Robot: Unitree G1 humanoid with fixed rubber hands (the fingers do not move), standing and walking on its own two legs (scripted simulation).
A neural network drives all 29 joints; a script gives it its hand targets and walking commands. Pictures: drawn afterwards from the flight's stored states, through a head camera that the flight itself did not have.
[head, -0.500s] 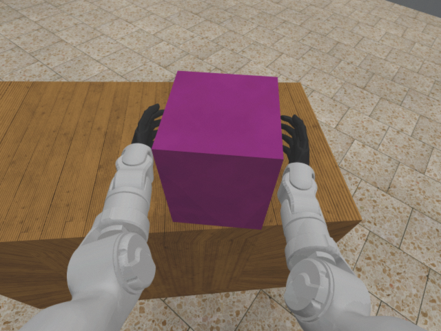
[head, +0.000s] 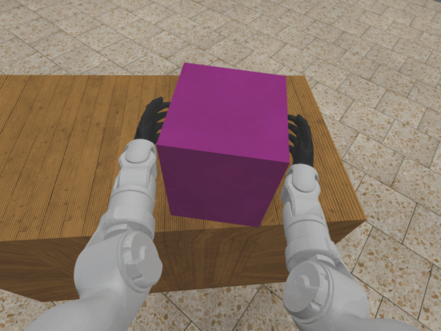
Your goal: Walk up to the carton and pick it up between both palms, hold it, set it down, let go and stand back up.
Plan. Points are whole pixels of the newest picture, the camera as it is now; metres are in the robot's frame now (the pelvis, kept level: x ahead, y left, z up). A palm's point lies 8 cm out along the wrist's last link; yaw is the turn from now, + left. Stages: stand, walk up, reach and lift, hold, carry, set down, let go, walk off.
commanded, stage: set down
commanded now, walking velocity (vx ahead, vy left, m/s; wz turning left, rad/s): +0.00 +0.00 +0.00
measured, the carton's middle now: (224, 150) +0.45 -0.01 +0.03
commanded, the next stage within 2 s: none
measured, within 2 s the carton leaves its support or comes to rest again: rests again in 0.88 s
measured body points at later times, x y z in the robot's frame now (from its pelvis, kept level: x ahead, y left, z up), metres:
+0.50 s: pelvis +0.00 +0.00 +0.00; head +0.06 +0.03 +0.44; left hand +0.45 +0.14 +0.07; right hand +0.40 -0.15 +0.07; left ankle -0.01 +0.09 -0.75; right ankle -0.03 -0.12 -0.75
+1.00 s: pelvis -0.01 +0.01 -0.01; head +0.07 +0.03 +0.43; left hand +0.47 +0.16 +0.04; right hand +0.41 -0.14 +0.03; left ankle -0.01 +0.09 -0.75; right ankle -0.03 -0.12 -0.75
